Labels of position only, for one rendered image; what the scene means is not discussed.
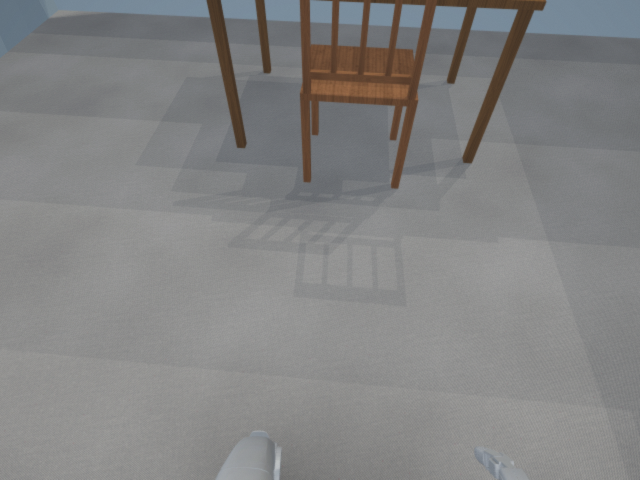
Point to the robot left thigh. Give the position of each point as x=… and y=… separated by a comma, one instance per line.
x=253, y=458

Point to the chair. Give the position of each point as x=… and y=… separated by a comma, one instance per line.
x=362, y=75

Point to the table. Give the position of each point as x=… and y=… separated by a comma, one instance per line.
x=525, y=11

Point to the robot left shin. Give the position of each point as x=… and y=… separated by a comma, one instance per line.
x=259, y=433

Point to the robot right hand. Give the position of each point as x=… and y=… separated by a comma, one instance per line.
x=499, y=464

